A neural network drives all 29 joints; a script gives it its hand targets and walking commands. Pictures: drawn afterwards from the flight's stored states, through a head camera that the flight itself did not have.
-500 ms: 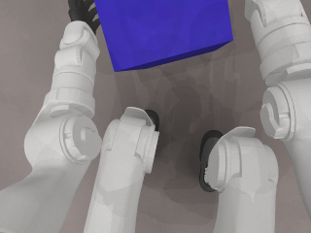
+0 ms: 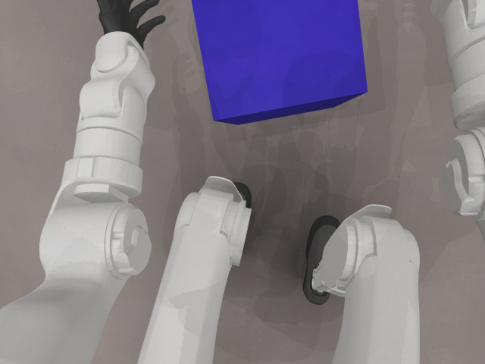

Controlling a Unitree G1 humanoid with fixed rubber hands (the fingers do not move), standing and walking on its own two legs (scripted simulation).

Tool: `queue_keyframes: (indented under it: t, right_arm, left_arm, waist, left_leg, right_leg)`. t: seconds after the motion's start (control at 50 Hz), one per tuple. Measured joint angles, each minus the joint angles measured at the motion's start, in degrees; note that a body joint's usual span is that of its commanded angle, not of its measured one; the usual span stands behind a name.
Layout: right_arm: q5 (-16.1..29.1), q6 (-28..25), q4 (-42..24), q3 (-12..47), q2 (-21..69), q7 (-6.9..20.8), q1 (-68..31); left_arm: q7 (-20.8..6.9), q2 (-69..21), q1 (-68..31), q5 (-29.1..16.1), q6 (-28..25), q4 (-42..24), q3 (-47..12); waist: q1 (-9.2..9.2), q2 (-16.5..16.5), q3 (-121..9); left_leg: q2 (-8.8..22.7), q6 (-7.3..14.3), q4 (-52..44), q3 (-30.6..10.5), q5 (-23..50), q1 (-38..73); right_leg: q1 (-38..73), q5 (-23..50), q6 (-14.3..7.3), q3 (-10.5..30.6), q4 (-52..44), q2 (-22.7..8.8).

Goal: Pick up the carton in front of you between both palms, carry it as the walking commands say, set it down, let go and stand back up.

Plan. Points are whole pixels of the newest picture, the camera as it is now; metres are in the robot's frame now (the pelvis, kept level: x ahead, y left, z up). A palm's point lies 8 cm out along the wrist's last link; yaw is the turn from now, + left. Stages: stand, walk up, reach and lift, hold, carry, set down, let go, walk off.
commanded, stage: set down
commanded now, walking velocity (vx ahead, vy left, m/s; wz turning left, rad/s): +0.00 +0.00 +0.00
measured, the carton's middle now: (277, 54) +0.53 +0.05 -0.29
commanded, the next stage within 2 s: let go in 0.72 s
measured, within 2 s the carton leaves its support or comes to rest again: neither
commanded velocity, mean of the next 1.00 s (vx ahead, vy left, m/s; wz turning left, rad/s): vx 0.00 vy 0.00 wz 0.00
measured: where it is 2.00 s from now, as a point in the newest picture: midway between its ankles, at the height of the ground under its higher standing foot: (272, 256)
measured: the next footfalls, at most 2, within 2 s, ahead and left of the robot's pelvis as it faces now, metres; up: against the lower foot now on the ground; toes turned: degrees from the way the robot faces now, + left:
none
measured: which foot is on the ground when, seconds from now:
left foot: down 0.00-1.00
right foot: down 0.00-1.00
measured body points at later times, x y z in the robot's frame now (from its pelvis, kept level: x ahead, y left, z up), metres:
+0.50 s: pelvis +0.02 -0.01 +0.13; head +0.35 -0.01 +0.43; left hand +0.51 +0.25 +0.03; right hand +0.63 -0.13 +0.02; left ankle +0.13 +0.12 -0.38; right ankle +0.09 -0.11 -0.38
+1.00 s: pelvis +0.05 +0.00 +0.26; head +0.34 -0.01 +0.61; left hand +0.47 +0.23 +0.15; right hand +0.56 -0.17 +0.14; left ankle +0.13 +0.12 -0.38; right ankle +0.09 -0.11 -0.38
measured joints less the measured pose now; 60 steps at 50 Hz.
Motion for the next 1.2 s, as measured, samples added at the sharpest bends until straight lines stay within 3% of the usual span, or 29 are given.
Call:
queue_keyframes:
  t: [0.16,0.46,0.8,0.9,1.08,1.2]
  right_arm:
    - [-3.84,-0.39,1.89,-4.99,0.61,2.46,2.15]
    - [-6.87,3.63,-5.80,-6.66,2.10,3.47,7.52]
    - [-12.47,1.54,-5.14,-14.15,6.29,4.66,13.83]
    - [-14.74,0.16,-9.79,-17.17,10.01,2.65,21.49]
    - [-15.05,-2.44,-25.05,-19.17,20.20,-5.22,47.42]
    - [-13.71,-4.96,-30.29,-17.58,22.25,-6.42,61.08]
  left_arm:
    - [-0.72,-1.96,2.44,3.66,1.37,-1.95,2.24]
    - [-2.90,-2.45,8.59,4.93,4.91,-8.84,4.43]
    - [-6.30,-4.42,14.56,10.69,2.88,-8.99,6.58]
    - [-9.01,-4.80,20.99,13.10,1.12,-10.64,4.93]
    - [-16.41,-1.77,40.14,14.75,-2.39,-13.03,-3.04]
    - [-18.84,1.25,50.85,12.65,-4.66,-14.06,-8.63]
  waist:
    - [0.19,-0.91,-6.66]
    - [0.63,-1.30,-12.87]
    - [0.00,-2.06,-16.35]
    - [-1.15,-1.41,-17.38]
    - [-3.25,0.19,-18.03]
    - [-3.72,1.57,-16.23]
  left_leg:
    - [-0.34,-0.06,-8.61,-0.84,1.56,3.23]
    - [0.33,-0.27,-24.96,-1.60,4.66,12.65]
    - [0.95,-0.38,-46.67,-2.87,10.58,29.78]
    - [1.30,0.06,-52.30,-2.99,11.98,35.26]
    - [1.77,1.47,-62.13,-2.19,13.24,51.01]
    - [1.42,2.25,-67.30,-1.85,13.21,63.60]
  right_leg:
    - [3.22,2.03,0.24,-0.08,-9.10,0.15]
    - [11.87,6.45,0.37,0.67,-25.93,1.48]
    - [28.94,13.18,0.22,0.99,-48.42,2.06]
    - [34.67,15.08,0.58,1.27,-54.81,2.30]
    - [50.90,17.54,1.66,2.82,-66.36,2.47]
    - [63.96,18.00,2.17,3.38,-72.55,1.84]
